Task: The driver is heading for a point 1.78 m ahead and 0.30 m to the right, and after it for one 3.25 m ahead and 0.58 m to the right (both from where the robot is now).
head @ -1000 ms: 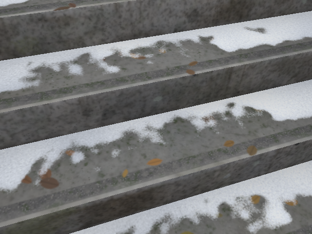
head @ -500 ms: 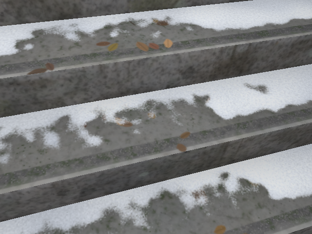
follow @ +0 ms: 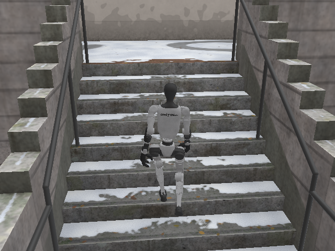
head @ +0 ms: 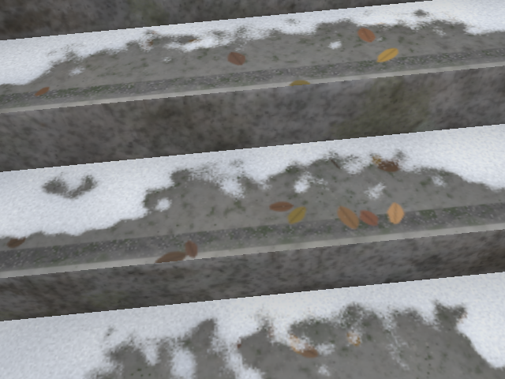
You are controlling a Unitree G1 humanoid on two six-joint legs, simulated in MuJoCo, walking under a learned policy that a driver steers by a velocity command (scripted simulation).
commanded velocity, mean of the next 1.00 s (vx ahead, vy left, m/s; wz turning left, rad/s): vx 0.50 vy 0.00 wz -0.23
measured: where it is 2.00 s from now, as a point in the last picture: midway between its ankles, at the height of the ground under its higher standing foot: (383, 20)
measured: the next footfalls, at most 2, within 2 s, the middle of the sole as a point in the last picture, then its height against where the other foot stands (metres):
right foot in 0.44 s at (327, 356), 0.17 m higher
left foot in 0.94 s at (278, 192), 0.17 m higher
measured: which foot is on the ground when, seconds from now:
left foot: down 0.00-0.44, up 0.46-0.92, down 0.94-1.00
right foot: up 0.00-0.42, down 0.44-0.96, up 0.98-1.00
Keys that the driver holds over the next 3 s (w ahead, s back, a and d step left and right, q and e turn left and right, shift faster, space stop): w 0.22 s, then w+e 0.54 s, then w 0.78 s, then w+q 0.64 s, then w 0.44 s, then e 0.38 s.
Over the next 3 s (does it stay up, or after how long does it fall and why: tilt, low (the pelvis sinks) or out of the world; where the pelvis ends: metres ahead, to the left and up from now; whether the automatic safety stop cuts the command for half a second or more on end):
stays up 1.70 -0.26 0.97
